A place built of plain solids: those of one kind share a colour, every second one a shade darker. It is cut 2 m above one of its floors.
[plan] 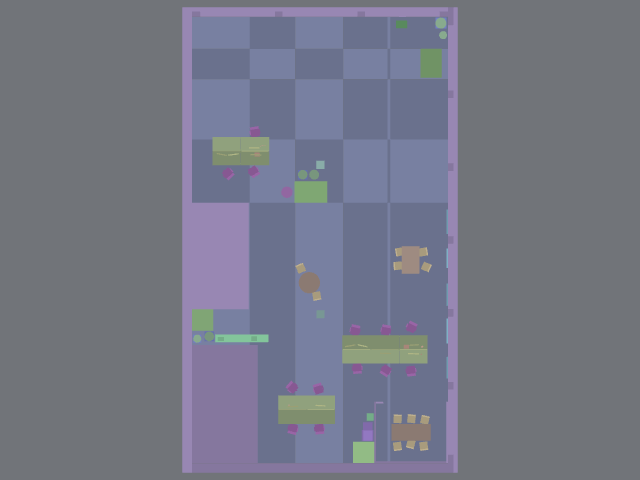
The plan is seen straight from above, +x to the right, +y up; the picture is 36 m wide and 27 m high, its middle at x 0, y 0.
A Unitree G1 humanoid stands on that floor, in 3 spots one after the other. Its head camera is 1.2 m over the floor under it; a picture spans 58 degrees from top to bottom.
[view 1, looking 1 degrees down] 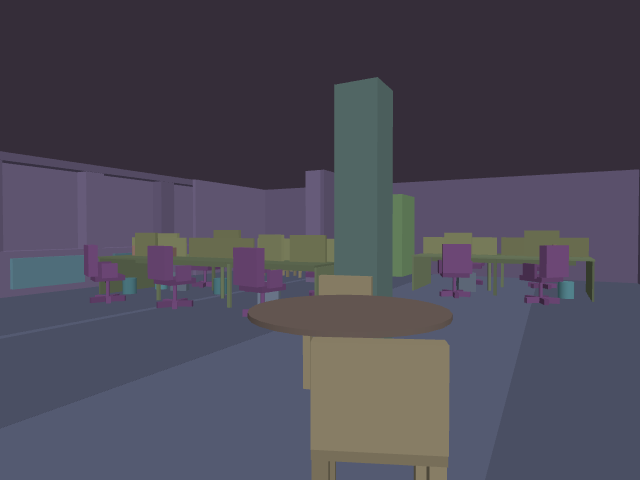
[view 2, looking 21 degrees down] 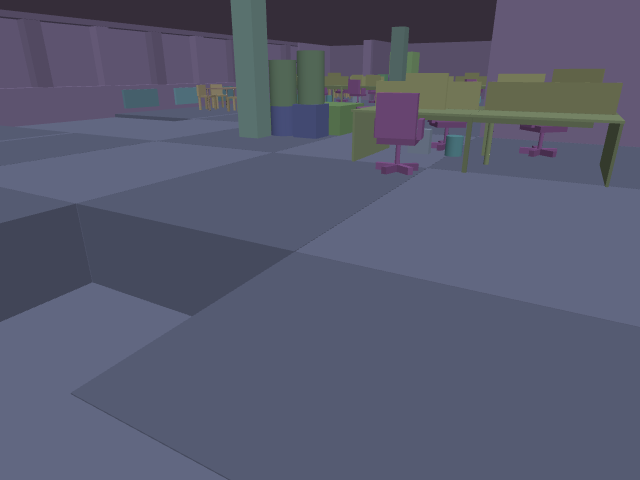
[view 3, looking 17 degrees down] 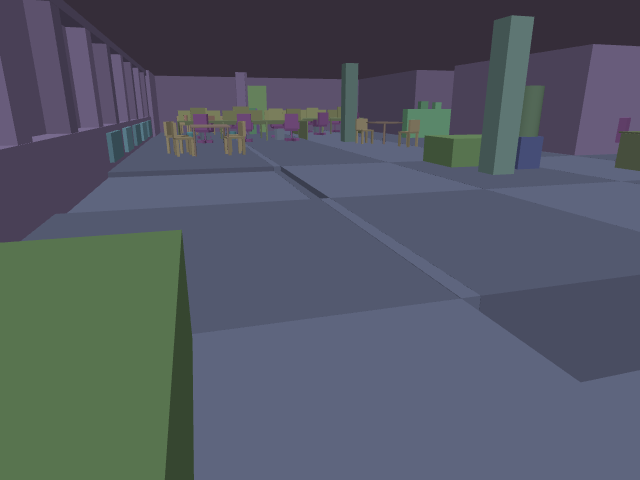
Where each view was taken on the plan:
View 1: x -1.67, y -0.03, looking -62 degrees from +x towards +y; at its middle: screen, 6.71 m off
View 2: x -5.51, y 11.49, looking -61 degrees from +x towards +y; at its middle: floor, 3.35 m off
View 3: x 5.56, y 11.30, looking -106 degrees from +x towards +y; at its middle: floor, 4.11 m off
